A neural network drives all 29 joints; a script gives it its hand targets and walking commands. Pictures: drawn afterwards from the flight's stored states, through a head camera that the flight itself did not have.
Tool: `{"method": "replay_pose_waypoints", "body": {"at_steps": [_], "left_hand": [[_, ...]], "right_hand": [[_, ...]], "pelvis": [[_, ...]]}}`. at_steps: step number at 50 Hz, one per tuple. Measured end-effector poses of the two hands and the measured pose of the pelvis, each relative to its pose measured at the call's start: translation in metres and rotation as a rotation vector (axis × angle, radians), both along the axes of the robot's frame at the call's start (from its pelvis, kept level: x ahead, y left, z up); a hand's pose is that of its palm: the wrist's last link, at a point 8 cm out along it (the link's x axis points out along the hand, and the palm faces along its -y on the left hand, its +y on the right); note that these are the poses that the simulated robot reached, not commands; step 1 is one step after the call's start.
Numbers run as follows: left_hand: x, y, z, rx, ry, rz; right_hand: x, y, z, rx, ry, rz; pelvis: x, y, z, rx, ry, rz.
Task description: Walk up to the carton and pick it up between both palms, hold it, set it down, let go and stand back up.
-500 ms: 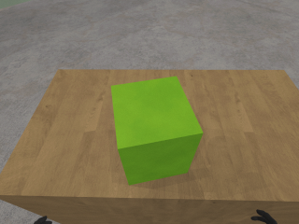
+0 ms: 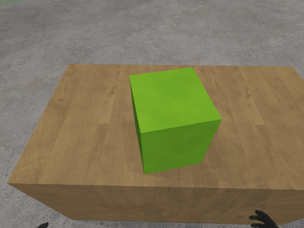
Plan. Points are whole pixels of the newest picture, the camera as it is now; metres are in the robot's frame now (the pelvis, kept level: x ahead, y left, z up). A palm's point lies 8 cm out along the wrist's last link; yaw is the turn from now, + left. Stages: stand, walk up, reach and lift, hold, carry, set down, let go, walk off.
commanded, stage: walk up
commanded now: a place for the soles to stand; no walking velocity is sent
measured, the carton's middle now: (167, 122) +0.43 -0.03 -0.01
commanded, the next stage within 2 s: stand in 0.80 s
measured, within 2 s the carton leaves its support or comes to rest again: neither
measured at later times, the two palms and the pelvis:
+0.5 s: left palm out of the picture +0.10 +0.31 -0.08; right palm out of the picture +0.11 -0.31 -0.11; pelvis +0.01 -0.01 +0.01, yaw +0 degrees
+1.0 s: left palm out of the picture +0.12 +0.31 -0.09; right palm out of the picture +0.14 -0.31 -0.10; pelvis +0.01 -0.01 +0.00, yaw +0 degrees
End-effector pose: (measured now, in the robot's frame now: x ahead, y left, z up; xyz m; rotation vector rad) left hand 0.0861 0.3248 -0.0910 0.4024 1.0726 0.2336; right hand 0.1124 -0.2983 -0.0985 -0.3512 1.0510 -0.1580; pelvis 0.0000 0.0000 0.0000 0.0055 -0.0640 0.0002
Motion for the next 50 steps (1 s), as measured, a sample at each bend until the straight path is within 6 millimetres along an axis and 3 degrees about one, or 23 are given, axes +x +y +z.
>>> {"method": "replay_pose_waypoints", "body": {"at_steps": [5, 14, 31, 44, 47, 50], "left_hand": [[0.003, -0.01, 0.007, 0.019, -0.01, -0.02], [0.011, -0.012, 0.009, 0.01, 0.004, -0.032], [0.015, -0.011, 0.009, 0.004, 0.012, -0.025], [0.012, -0.011, 0.009, 0.005, 0.006, -0.026], [0.014, -0.008, 0.005, 0.031, 0.099, 0.034], [0.033, -0.013, 0.004, 0.048, 0.121, 0.05]], "right_hand": [[-0.002, -0.01, -0.006, 0.017, 0.016, -0.008], [-0.016, -0.014, -0.011, 0.016, 0.101, -0.04], [-0.001, -0.013, -0.01, 0.015, 0.093, -0.036], [-0.008, -0.014, -0.011, 0.015, 0.102, -0.042], [0.006, -0.011, -0.008, 0.037, 0.004, 0.005], [0.025, -0.009, -0.002, 0.057, -0.102, 0.044]], "pelvis": [[0.001, -0.011, 0.001, 0.006, 0.002, -0.002], [0.008, -0.011, 0.004, 0.006, 0.023, -0.002], [0.013, -0.011, 0.006, 0.005, 0.035, -0.002], [0.009, -0.011, 0.006, 0.005, 0.03, -0.002], [0.008, -0.011, 0.003, 0.006, 0.017, -0.002], [0.01, -0.013, -0.002, 0.005, -0.002, -0.003]]}}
